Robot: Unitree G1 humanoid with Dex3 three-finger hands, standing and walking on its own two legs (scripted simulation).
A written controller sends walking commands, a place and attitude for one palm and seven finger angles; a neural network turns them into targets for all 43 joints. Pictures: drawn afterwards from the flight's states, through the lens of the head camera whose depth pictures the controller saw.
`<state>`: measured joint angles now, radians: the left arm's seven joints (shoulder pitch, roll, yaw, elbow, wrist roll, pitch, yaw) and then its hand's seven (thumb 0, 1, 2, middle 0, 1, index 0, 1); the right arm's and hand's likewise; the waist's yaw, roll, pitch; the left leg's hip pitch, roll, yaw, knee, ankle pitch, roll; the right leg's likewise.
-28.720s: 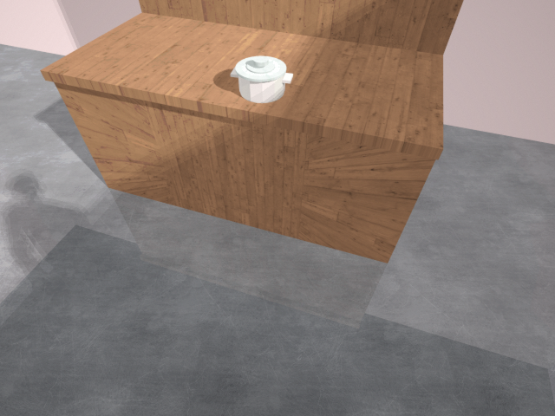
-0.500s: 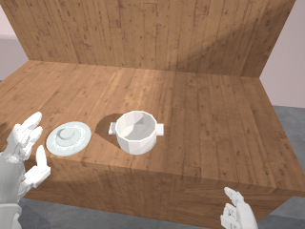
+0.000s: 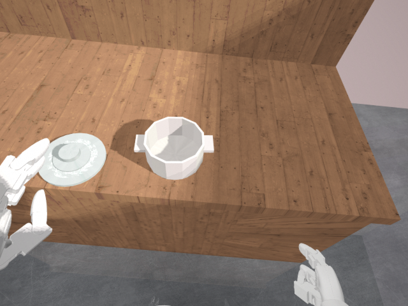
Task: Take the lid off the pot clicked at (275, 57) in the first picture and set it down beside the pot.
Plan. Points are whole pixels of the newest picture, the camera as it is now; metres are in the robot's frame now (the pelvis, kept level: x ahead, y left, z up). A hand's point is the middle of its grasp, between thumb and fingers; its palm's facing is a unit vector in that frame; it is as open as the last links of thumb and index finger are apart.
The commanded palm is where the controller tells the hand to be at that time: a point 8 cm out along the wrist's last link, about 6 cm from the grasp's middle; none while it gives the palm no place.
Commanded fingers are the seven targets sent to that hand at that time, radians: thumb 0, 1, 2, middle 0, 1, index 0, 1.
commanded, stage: step back with the hand held close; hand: left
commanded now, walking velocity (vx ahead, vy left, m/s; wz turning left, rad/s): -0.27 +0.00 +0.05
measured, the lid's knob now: (69, 152) +0.46 +0.38 -0.08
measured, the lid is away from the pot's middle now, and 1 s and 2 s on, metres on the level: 0.27 0.27 0.27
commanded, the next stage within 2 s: stop stepping back and stand still in 1.16 s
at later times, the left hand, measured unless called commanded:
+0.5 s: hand (20, 272) +0.14 +0.23 +0.15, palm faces +0.29 -0.85 -0.44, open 7.4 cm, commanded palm +0.08 +0.28 +0.18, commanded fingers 0.00 0.90 0.90 -0.20 -0.30 -0.20 -0.30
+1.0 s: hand out of the picture +0.07 +0.23 +0.16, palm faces +0.33 -0.85 -0.40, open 7.4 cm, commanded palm +0.01 +0.27 +0.18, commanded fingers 0.00 0.90 0.90 -0.20 -0.30 -0.20 -0.30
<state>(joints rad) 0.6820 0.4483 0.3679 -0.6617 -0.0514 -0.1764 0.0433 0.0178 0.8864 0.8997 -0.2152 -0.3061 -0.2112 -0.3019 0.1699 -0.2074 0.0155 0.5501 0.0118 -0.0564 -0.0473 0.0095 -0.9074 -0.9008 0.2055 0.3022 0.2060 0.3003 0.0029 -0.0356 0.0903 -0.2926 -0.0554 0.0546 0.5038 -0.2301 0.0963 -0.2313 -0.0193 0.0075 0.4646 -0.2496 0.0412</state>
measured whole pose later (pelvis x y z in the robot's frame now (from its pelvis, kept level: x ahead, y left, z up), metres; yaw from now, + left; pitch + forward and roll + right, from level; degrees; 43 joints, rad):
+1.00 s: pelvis -0.11 -0.01 -0.03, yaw +2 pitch -1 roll -5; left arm 0.62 0.45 0.40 -0.70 -0.06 -0.26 0.11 0.02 0.88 0.90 -0.22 -0.31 -0.22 -0.30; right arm 0.23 -0.22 -0.02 0.59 0.02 -0.12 -0.07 0.01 -0.91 -0.90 0.21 0.30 0.21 0.30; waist -0.01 -0.03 0.04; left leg -0.54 0.02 0.01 0.74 -0.17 0.07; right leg -0.34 -0.01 -0.10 0.72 -0.37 0.02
